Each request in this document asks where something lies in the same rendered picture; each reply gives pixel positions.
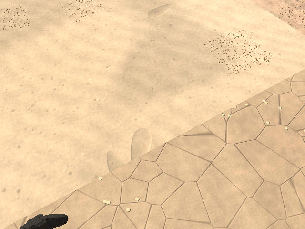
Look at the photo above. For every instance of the robot left hand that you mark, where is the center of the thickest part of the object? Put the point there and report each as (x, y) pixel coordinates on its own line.
(46, 222)

